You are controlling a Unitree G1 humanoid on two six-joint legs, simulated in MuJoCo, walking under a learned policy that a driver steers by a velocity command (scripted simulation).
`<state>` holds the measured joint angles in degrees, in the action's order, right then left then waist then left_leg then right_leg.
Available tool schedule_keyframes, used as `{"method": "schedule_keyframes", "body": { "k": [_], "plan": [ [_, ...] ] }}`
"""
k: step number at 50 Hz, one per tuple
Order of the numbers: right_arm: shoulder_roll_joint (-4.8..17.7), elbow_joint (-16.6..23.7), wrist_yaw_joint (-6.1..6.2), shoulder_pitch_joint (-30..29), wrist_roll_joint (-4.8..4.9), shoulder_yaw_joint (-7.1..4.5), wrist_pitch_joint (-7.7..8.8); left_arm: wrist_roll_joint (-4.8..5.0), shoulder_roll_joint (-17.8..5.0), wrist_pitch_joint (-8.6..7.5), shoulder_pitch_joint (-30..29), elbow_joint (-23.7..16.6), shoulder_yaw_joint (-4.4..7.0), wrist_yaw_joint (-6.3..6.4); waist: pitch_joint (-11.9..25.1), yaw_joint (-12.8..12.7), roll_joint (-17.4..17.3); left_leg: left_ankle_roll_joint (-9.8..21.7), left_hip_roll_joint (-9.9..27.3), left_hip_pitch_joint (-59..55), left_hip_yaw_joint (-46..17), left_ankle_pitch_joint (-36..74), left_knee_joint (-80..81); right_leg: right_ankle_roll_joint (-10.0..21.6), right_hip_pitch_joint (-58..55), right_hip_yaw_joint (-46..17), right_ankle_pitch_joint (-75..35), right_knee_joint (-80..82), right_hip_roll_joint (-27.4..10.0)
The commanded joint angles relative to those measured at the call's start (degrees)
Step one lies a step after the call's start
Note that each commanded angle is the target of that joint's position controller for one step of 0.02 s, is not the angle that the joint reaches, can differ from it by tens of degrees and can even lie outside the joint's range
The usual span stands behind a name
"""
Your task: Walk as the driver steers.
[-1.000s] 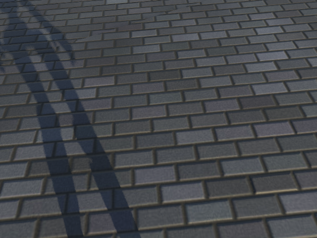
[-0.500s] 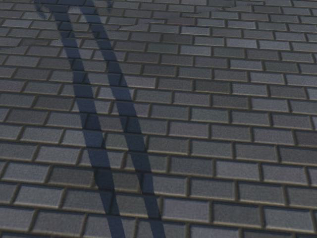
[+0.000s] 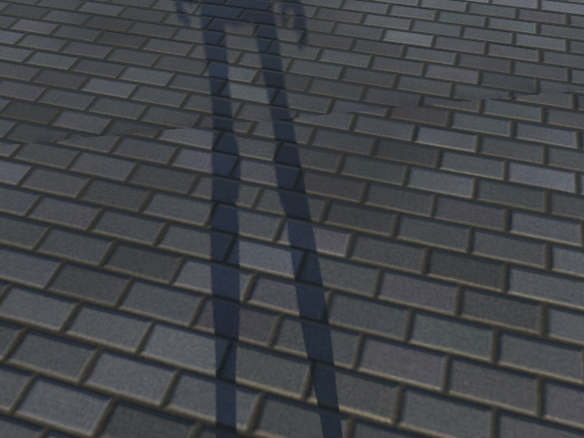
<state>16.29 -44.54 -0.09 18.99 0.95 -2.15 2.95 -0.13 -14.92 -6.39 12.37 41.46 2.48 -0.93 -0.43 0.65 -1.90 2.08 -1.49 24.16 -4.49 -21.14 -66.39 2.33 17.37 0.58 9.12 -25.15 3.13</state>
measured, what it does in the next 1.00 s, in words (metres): walks ahead, turning right: left foot, then right foot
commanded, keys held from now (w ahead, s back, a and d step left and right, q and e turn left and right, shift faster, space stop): w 0.34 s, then w+e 0.66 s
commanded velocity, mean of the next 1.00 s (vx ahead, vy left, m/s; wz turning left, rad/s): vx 0.50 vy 0.00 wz -0.23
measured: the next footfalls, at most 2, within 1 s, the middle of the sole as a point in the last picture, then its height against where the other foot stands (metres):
left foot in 0.36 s outside the picture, level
right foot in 0.90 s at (353, 382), level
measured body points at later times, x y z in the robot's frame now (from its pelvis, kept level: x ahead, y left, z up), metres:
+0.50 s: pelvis +0.27 +0.06 +0.00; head +0.30 +0.08 +0.45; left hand +0.32 +0.34 -0.13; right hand +0.42 -0.20 -0.09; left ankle +0.32 +0.15 -0.74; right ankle +0.19 -0.09 -0.65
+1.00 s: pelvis +0.54 -0.01 -0.02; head +0.58 -0.02 +0.43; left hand +0.78 +0.19 -0.10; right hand +0.52 -0.30 -0.14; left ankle +0.41 +0.16 -0.63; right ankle +0.59 -0.09 -0.74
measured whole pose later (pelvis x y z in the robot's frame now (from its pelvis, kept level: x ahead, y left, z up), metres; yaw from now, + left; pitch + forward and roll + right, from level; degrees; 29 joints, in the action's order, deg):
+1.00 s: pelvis +0.54 -0.01 -0.02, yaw -18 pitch +1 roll +0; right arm 16.8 -47.2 -0.2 15.5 1.1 -2.7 4.9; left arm 1.0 -16.7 -2.6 9.0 36.8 3.8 -2.3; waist -3.7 0.9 0.3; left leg 0.4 1.6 15.7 0.9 -25.3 -68.5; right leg 5.5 25.0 2.2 10.5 -33.9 4.3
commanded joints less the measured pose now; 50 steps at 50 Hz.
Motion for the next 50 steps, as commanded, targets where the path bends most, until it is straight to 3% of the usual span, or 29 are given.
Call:
{"method": "schedule_keyframes", "body": {
  "k": [1,4,6,9,12,15,16,17,18,19,20,21,22,23,24,25,26,30,33,35,40,42,44,45,46,47,48,49,50],
  "plan": [
    [4.2,4.91,-0.21,-1.83,-0.38,-1.3,1.08,-0.15,-5.59,-0.36,2.56,-1.71,1.28,-0.2,-0.17,-0.64,6.62,-0.95,6.54,13.87,-0.63,4.24,2.8,10.63,-10.43,-18.37,-2.71,14.98,-15.07],
    [2.42,6.31,-0.2,-5.45,-0.96,-0.53,1.08,0.47,-8.09,-0.57,3.93,-0.3,1.95,-0.1,-0.63,-1.01,6.29,-2.28,7.46,14.37,1.09,9.07,11.81,11.65,-8.88,-13.13,-11.01,16.97,-14.73],
    [1.69,7.2,-0.43,-9.29,-1.08,-0.09,1.49,0.73,-9.03,-0.18,4.92,0.55,2.16,0.13,-0.77,-2.2,5.72,-2.45,7.29,12.98,1.86,15.81,19.96,10.73,-8.86,-9.83,-12.95,17.37,-13.6],
    [1.4,8.51,-1.01,-15.2,-0.59,0.16,2.04,1.3,-10.08,0.44,8.11,2.28,2.24,0.38,-1.47,-4.47,5.79,-2.47,5.49,9.06,3.33,23.94,29.56,9.31,-8.95,-6.97,-12.18,17.04,-12.75],
    [2.29,10.28,-1.72,-19.58,0.0,-0.1,2.33,1.62,-10.53,1.19,11.05,4.1,2.26,0.48,-2.52,-5.37,6.07,-1.39,4.7,8.93,2.98,24.11,33.8,8.63,-13.08,-7.94,-11.33,15.59,-15.1],
    [3.87,11.1,-2.36,-20.02,0.0,-0.66,2.7,1.62,-11.59,2.21,11.44,5.12,2.59,0.87,-2.25,-3.85,6.6,0.77,3.86,6.92,3.23,18.41,36.95,7.14,-18.1,-8.78,-15.69,12.06,-17.32],
    [4.82,10.55,-2.34,-17.46,-0.13,-1.14,2.82,1.57,-12.18,2.55,10.68,5.12,2.71,1.02,-0.7,-1.95,6.9,1.72,2.71,2.41,4.38,17.05,38.24,6.36,-18.57,-8.0,-22.37,8.67,-16.9],
    [6.62,8.73,-2.03,-11.28,-0.35,-2.2,2.79,1.48,-11.94,2.84,10.11,5.04,2.5,1.15,3.19,1.46,6.18,3.18,1.24,-6.84,5.87,17.25,39.87,5.09,-17.39,-5.82,-30.3,1.24,-14.65],
    [9.71,6.64,-1.4,-1.95,-0.82,-3.49,2.74,0.85,-10.08,2.8,10.08,4.24,1.61,1.22,9.95,5.51,4.45,5.71,5.38,-22.49,2.01,18.72,38.22,3.23,-9.61,-4.2,-26.74,-11.26,-11.83],
    [15.73,5.86,-0.79,5.81,-2.01,-4.89,2.32,0.02,-4.34,1.94,14.41,2.3,-0.3,1.06,19.4,5.99,-7.62,12.67,20.68,-45.5,-19.31,17.1,37.97,-0.68,11.76,-0.31,-3.15,-33.53,-4.04],
    [13.12,4.94,-0.94,7.77,-1.11,-4.34,1.78,1.16,-4.04,0.91,16.67,3.28,-0.63,0.86,24.39,6.01,-14.38,17.1,26.02,-48.69,-36.27,7.24,46.06,-1.41,22.11,-6.46,24.38,-44.72,-0.62],
    [9.45,4.94,-0.85,4.7,-0.68,-3.2,1.73,2.75,-9.85,0.54,11.96,2.72,1.1,0.67,14.51,6.26,-7.83,14.2,23.96,-40.93,-29.73,2.39,47.92,-1.01,27.05,-8.71,21.7,-48.88,-3.89],
    [7.55,5.29,-0.78,0.88,-0.62,-2.55,1.77,2.98,-10.15,0.56,7.82,1.6,1.31,0.65,8.42,4.79,-5.09,11.91,21.61,-32.9,-21.45,3.12,49.42,-0.74,27.13,-7.09,16.38,-47.34,-6.64],
    [5.8,5.25,-1.0,-2.94,-0.94,-1.99,2.02,2.28,-9.26,1.0,5.87,1.34,1.35,0.84,4.08,2.88,-2.64,10.62,19.01,-25.37,-16.0,6.36,51.95,-1.13,25.12,-6.25,12.27,-44.19,-8.43],
    [3.73,5.22,-1.28,-5.55,-1.33,-1.47,2.56,1.59,-8.65,1.96,5.79,1.8,1.76,1.18,1.39,1.11,-2.77,8.85,16.14,-20.23,-10.84,9.89,54.29,-1.1,22.34,-6.55,8.9,-41.62,-9.88],
    [4.38,4.86,-1.32,-6.78,-1.67,-1.75,3.03,1.7,-7.08,2.75,8.14,2.16,1.54,1.12,1.33,-0.63,-5.52,9.26,16.19,-16.7,-8.16,12.38,56.23,-1.69,19.0,-6.68,6.5,-41.21,-10.46],
    [4.13,4.31,-1.41,-7.15,-1.66,-1.95,3.62,1.69,-5.81,3.38,9.0,2.68,1.35,1.1,0.86,-1.15,-4.6,9.74,15.83,-14.69,-5.7,16.16,57.53,-2.19,17.78,-6.63,5.3,-41.08,-10.66],
    [5.48,1.71,-0.79,-6.27,-2.05,-2.62,4.4,1.41,-5.06,3.98,4.93,0.88,1.67,1.28,-1.41,-1.26,-1.25,9.46,15.21,-15.59,3.03,26.55,59.01,-3.11,22.7,-8.48,-4.07,-34.41,-10.14],
    [6.63,0.68,-0.14,-5.86,-1.81,-2.77,4.01,1.29,-3.96,3.42,0.31,-0.68,1.27,0.23,-2.26,0.18,-0.68,7.85,13.57,-16.89,8.67,27.91,59.57,-2.59,21.26,-5.75,-13.08,-23.32,-9.42],
    [7.73,-0.35,0.25,-3.92,-1.45,-2.99,3.59,1.17,-2.96,3.3,-4.26,-2.48,0.76,-0.59,-3.63,2.19,0.18,7.47,14.37,-18.96,10.41,27.97,59.88,-1.99,21.18,-3.18,-15.38,-17.98,-9.11],
    [9.46,-2.84,0.64,0.45,-0.37,-3.59,1.14,1.37,-2.91,3.31,-11.53,-7.6,0.52,-2.53,-5.4,4.2,0.46,6.56,17.74,-30.49,12.92,36.13,54.96,0.58,25.46,0.64,-8.4,-11.37,-7.85],
    [10.9,-2.54,1.08,-0.48,-0.16,-3.95,0.24,1.41,-4.17,3.51,-10.39,-8.74,1.18,-3.03,-2.95,2.23,-1.57,5.29,17.75,-32.18,14.77,52.9,48.97,2.52,20.13,3.97,-2.72,-10.73,-4.84],
    [12.36,-2.01,1.76,-1.42,-0.11,-4.36,-0.65,1.48,-7.36,3.93,-2.32,-7.73,2.97,-2.88,2.75,-2.91,-3.64,3.98,16.92,-31.34,16.15,68.14,35.54,5.23,8.17,6.54,2.02,-10.58,-0.42],
    [12.16,-1.54,2.04,-2.6,0.16,-4.14,-0.74,1.5,-10.41,4.06,6.85,-5.63,4.78,-2.1,7.39,-8.15,-2.12,2.11,14.75,-24.95,17.29,64.0,23.12,7.62,-6.03,5.39,-1.88,-5.8,1.21],
    [8.69,-0.23,1.9,-0.84,-1.38,-2.82,0.07,1.5,-15.67,4.84,14.01,-4.22,6.39,-0.64,12.93,-9.69,6.75,-0.23,11.17,-9.06,17.14,36.35,4.88,11.52,-24.02,-10.26,-4.53,-5.29,-8.93],
    [2.3,2.83,0.68,2.96,-1.73,-0.58,2.13,1.53,-19.12,4.14,10.67,-5.96,6.49,-0.67,19.54,-3.38,17.76,-3.1,-2.11,14.71,8.07,-11.73,-14.35,23.77,-40.74,-44.91,4.69,3.02,-22.38],
    [8.21,3.36,-0.43,-3.68,0.05,-1.88,4.31,1.16,-13.45,3.64,11.93,-6.34,4.99,-0.86,20.6,-7.97,9.02,-1.74,1.06,20.78,-2.2,-10.2,-16.56,21.37,-40.84,-44.87,7.27,7.4,-22.09],
    [9.0,5.27,-0.89,-8.07,1.64,-2.03,5.25,0.81,-11.24,3.11,10.05,-6.12,4.26,-0.83,12.47,-7.32,6.67,-0.48,3.34,22.72,-1.51,-5.22,-13.33,18.62,-33.83,-35.92,3.8,7.84,-20.07],
    [7.79,5.15,-0.55,-8.41,0.78,-1.76,5.53,1.03,-10.24,2.8,6.45,-6.35,3.91,-0.92,7.14,-4.08,0.68,-0.5,5.8,20.37,-1.09,-1.33,-7.32,16.53,-24.75,-29.4,-2.55,8.3,-17.33]
  ]
}}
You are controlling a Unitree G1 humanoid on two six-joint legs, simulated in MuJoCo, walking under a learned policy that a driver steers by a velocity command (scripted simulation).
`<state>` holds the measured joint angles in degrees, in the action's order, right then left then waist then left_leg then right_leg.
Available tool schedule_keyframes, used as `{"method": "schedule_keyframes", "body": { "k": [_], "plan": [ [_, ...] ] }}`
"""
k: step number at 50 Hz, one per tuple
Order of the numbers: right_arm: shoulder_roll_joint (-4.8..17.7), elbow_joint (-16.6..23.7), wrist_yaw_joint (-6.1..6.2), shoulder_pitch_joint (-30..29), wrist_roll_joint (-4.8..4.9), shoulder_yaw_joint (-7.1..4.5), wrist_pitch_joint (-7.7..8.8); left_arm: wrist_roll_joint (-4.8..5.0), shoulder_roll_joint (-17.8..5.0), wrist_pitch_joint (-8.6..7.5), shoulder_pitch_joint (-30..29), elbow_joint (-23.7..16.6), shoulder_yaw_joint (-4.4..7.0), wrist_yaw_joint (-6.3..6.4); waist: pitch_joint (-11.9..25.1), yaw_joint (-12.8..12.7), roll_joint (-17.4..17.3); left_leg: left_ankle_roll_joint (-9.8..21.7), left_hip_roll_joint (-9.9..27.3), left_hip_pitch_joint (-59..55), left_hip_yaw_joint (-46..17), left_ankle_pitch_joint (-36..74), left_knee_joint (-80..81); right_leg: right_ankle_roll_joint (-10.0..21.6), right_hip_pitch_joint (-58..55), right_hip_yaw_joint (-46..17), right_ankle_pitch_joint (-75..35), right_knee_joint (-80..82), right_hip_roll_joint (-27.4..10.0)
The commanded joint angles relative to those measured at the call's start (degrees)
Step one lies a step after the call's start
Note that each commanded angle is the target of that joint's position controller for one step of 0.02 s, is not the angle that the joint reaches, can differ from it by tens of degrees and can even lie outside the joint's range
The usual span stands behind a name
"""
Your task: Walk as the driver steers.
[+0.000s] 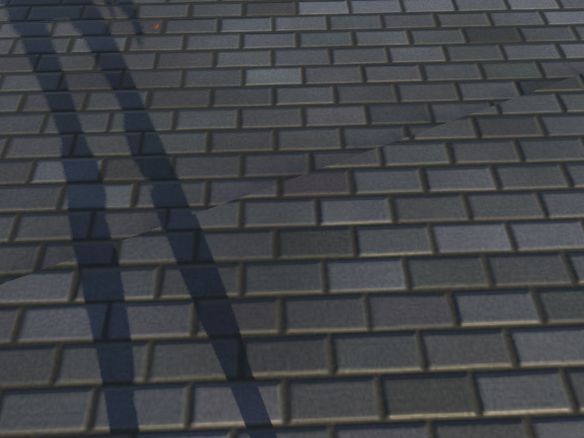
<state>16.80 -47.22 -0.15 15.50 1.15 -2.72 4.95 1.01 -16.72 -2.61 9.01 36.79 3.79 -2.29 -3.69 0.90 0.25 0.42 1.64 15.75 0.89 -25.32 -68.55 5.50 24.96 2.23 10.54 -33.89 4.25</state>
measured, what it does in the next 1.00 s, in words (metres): walks ahead: left foot, then right foot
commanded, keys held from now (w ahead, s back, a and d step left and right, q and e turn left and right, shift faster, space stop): w+e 0.14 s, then w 0.52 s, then no key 0.34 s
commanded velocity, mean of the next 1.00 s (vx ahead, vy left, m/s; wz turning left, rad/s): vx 0.42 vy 0.00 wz -0.21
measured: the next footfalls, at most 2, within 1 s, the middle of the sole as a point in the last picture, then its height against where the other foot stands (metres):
left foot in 0.38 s outside the picture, level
right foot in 0.88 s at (361, 353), level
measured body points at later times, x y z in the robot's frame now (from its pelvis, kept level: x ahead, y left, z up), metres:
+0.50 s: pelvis +0.29 +0.05 +0.01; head +0.31 +0.06 +0.46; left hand +0.40 +0.31 -0.11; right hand +0.40 -0.24 -0.08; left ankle +0.37 +0.13 -0.72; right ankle +0.14 -0.06 -0.64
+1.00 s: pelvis +0.50 -0.02 +0.01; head +0.54 -0.03 +0.45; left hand +0.74 +0.18 -0.08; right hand +0.50 -0.30 -0.13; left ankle +0.42 +0.14 -0.66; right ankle +0.59 -0.13 -0.72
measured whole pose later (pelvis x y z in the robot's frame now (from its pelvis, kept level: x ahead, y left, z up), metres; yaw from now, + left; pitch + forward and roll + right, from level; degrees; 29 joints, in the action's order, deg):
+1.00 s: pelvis +0.50 -0.02 +0.01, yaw -10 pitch +2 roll +0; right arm 16.7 -49.7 0.0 16.7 0.5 -1.5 1.6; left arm -0.8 -13.1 -3.4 4.6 39.5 1.5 -1.3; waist -2.4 2.4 -1.1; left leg -2.4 -0.4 17.8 -2.8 -34.1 -57.3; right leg 1.6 25.1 0.8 4.8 -28.3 1.2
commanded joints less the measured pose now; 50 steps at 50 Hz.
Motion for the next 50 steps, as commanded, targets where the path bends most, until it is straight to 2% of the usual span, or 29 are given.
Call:
{"method": "schedule_keyframes", "body": {
  "k": [1,2,5,7,11,13,16,18,19,20,21,22,23,24,25,26,29,33,36,40,42,43,44,45,46,47,48,49,50],
  "plan": [
    [7.74,7.24,-0.12,-4.59,-0.81,-1.63,3.18,-0.18,-6.66,-1.07,6.51,-2.42,2.06,0.6,7.96,-2.33,-1.63,0.49,4.28,25.41,-6.15,4.85,-0.17,12.25,-26.0,-26.46,-9.7,17.78,-16.42],
    [7.75,7.12,-0.2,-3.36,-1.23,-1.86,2.45,-0.86,-6.25,-1.1,4.89,-3.32,1.77,0.84,6.95,-0.65,-0.03,-0.2,5.01,21.81,-6.31,6.3,1.43,12.11,-21.21,-24.61,-13.01,19.11,-15.18],
    [5.81,7.36,0.06,-2.94,-2.12,-1.57,0.8,-0.51,-7.7,-1.46,4.85,-2.86,2.15,1.59,5.55,0.62,0.57,-3.34,4.62,19.22,-4.54,9.47,8.56,12.48,-13.79,-20.26,-18.91,21.18,-13.28],
    [4.46,8.75,0.26,-7.36,-2.22,-0.98,0.47,-0.32,-8.97,-1.28,6.28,-2.1,2.52,2.34,4.06,-0.7,1.44,-4.76,3.63,19.42,-3.82,15.97,16.73,11.2,-11.21,-17.47,-18.25,21.37,-11.31],
    [2.71,9.76,-0.71,-14.6,-1.52,0.04,1.13,-0.07,-8.44,-0.91,9.86,0.13,2.18,2.85,4.04,-4.71,4.03,-4.59,0.85,13.15,-2.54,31.91,32.74,7.4,-10.16,-14.26,-10.06,20.49,-9.27],
    [3.73,10.51,-1.2,-16.68,-0.93,-0.19,1.57,0.12,-8.55,-0.94,11.81,1.51,2.11,2.7,3.34,-5.66,4.65,-3.55,0.67,13.08,-3.35,32.57,35.77,7.1,-12.94,-16.37,-7.34,19.24,-11.19],
    [5.85,11.25,-1.71,-16.93,-0.92,-0.99,2.16,0.05,-8.56,-0.7,12.71,2.73,2.16,2.75,2.62,-5.01,5.7,-0.85,0.55,13.65,-4.14,26.8,39.2,6.15,-19.02,-20.28,-7.63,15.64,-14.5],
    [6.8,10.47,-1.66,-12.87,-0.96,-1.62,2.47,-0.08,-8.6,-0.26,11.55,2.97,2.22,2.77,3.09,-2.38,6.95,1.36,-0.35,8.91,-2.58,22.63,41.3,4.85,-20.73,-20.89,-13.96,11.87,-14.71],
    [8.29,8.93,-1.37,-7.35,-1.29,-2.52,2.63,-0.26,-7.34,-0.14,11.17,2.8,1.75,2.72,6.32,0.33,6.07,3.07,-0.86,1.04,-1.73,22.97,42.6,3.49,-20.37,-19.01,-20.95,5.37,-11.86],
    [10.84,7.91,-1.04,1.12,-1.98,-3.28,2.8,-0.94,-5.08,-0.12,11.11,1.84,0.7,2.72,14.18,3.99,2.16,6.66,6.24,-12.74,-8.75,24.38,40.84,1.39,-14.67,-15.73,-16.42,-8.6,-8.49],
    [15.96,5.88,-1.08,8.12,-2.32,-4.85,2.17,0.18,-1.25,-0.88,19.34,1.61,-0.48,2.69,22.61,2.59,-13.61,16.43,18.21,-34.03,-32.51,13.77,43.85,-3.59,5.96,-9.25,5.25,-29.95,0.39],
    [11.72,4.68,-1.78,10.18,-0.61,-3.91,1.9,0.64,-3.94,-1.38,18.54,1.97,-0.33,2.74,21.6,3.86,-15.33,17.37,20.56,-35.41,-45.81,-1.83,51.86,-4.01,15.96,-12.4,22.56,-37.24,0.4],
    [8.26,5.24,-1.62,6.65,-0.21,-2.84,1.7,1.24,-8.05,-1.47,12.11,1.21,0.79,2.67,12.66,4.56,-8.84,14.44,19.04,-28.39,-39.32,-6.54,52.92,-3.52,20.0,-12.76,18.25,-40.4,-2.86],
    [7.09,6.11,-1.43,2.68,-0.81,-2.25,1.24,0.67,-7.94,-1.49,7.9,0.12,0.69,2.74,8.18,3.42,-4.75,12.62,16.75,-21.15,-32.26,-2.24,53.51,-3.4,19.31,-9.91,13.69,-39.0,-5.6],
    [5.82,6.18,-1.43,0.39,-1.2,-1.71,0.97,-0.26,-7.22,-1.61,5.63,-0.52,0.68,2.63,4.41,2.3,-3.55,12.51,14.45,-14.81,-27.28,3.35,55.09,-3.58,18.32,-8.72,10.35,-35.3,-7.41],
    [4.8,6.23,-1.37,-0.84,-1.69,-1.25,1.07,-0.63,-6.43,-1.55,5.95,-0.38,0.83,2.54,3.48,0.73,-4.6,11.81,12.43,-10.98,-23.61,8.05,56.41,-3.64,15.42,-8.5,7.71,-32.3,-9.18],
    [5.21,5.31,-1.24,-0.53,-1.27,-1.27,1.52,-0.51,-3.8,-1.05,7.83,0.51,0.4,2.44,3.88,-0.62,-6.14,12.63,10.31,-7.51,-16.91,17.93,59.03,-4.75,12.32,-6.61,4.54,-27.41,-10.21],
    [7.51,3.55,-0.64,1.64,-0.79,-1.83,1.13,-0.92,-2.21,-1.39,1.28,-1.23,-0.27,2.46,2.67,0.95,-4.12,12.52,9.67,-8.85,-11.14,26.2,60.78,-6.24,14.61,-5.41,-5.53,-14.71,-10.79],
    [7.73,1.99,-0.14,3.19,-0.68,-1.6,0.24,-1.13,-0.71,-2.11,-3.36,-1.98,-0.78,1.86,2.08,2.33,-4.22,10.25,7.02,-7.86,-4.79,41.61,58.02,-6.47,8.66,-2.93,-13.46,-3.68,-8.24],
    [7.97,-0.2,0.28,6.08,-0.44,-1.39,-1.17,-0.91,-1.22,-2.67,-7.11,-2.94,-0.5,0.62,3.33,3.3,-5.08,8.92,8.31,-12.1,-5.01,44.81,52.97,-5.07,4.55,-2.87,-16.26,2.98,-5.53],
    [8.78,-0.4,0.52,4.69,-0.28,-1.65,-1.75,-1.31,-2.97,-2.83,-5.19,-2.6,0.17,0.29,4.69,1.21,-5.77,7.68,9.18,-14.32,-6.49,46.01,48.46,-3.37,1.17,-3.48,-13.39,5.86,-4.83],
    [9.0,-0.18,0.67,3.02,-0.09,-1.71,-1.96,-1.76,-3.89,-2.96,-1.02,-1.16,0.69,0.42,6.55,-1.44,-5.37,6.53,8.03,-14.14,-5.93,48.76,43.94,-2.2,-4.48,-2.64,-15.54,8.88,-3.8],
    [7.96,-0.09,0.69,3.65,-0.44,-1.35,-1.85,-2.3,-6.31,-3.15,3.51,0.27,1.45,0.84,9.96,-3.15,-3.19,4.5,5.02,-12.08,-4.48,47.25,36.85,-0.5,-13.15,-3.17,-26.51,10.91,-5.33],
    [4.94,1.41,0.62,5.38,-2.18,-0.16,-1.25,-3.53,-10.34,-3.03,9.11,0.73,2.02,1.43,18.26,-3.61,4.03,1.64,1.17,-1.5,-2.7,30.36,23.23,4.15,-30.14,-12.72,-52.25,4.21,-15.81],
    [-0.06,-0.61,0.07,14.61,-1.81,1.69,-1.18,-3.56,-7.74,-2.23,9.53,1.2,0.94,1.55,26.73,-1.23,15.07,-1.92,-3.73,10.51,-3.82,-10.71,7.45,14.73,-42.51,-26.79,-61.74,3.38,-28.41],
    [5.35,-2.11,-0.25,13.73,-0.84,0.47,-1.72,-2.14,-4.14,-1.28,10.23,1.54,0.13,1.24,27.85,-3.0,10.06,-2.53,-1.96,11.66,-8.37,-15.97,3.5,14.12,-39.46,-27.92,-52.22,5.01,-26.26],
    [7.14,-0.83,-0.19,8.74,-0.06,-0.22,-2.4,-1.29,-3.57,-0.78,6.25,1.5,-0.23,1.14,20.66,-2.74,7.29,-3.26,-0.34,15.0,-7.36,-14.13,2.37,11.84,-33.58,-23.79,-43.43,7.36,-23.51],
    [6.32,-0.32,0.37,5.43,-0.21,-0.23,-3.29,-1.24,-3.17,-0.48,2.36,1.46,-0.47,1.19,15.96,-1.72,4.05,-3.85,1.21,15.74,-6.22,-11.05,4.42,10.05,-26.92,-21.78,-34.79,9.95,-21.53],
    [5.86,-0.08,0.95,3.76,-0.72,-0.43,-4.46,-1.38,-2.82,-0.23,-1.11,1.35,-0.69,1.17,12.11,-0.36,3.24,-4.39,2.55,13.57,-5.92,-8.83,8.49,8.75,-19.16,-19.7,-27.18,12.77,-20.08]
  ]
}}
Velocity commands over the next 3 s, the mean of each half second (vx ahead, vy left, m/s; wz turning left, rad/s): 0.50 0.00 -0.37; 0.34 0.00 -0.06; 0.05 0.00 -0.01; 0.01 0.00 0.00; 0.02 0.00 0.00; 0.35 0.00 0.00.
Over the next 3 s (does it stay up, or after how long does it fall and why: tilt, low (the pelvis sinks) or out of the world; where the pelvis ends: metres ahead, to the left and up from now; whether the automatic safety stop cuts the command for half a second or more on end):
stays up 0.75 -0.06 0.02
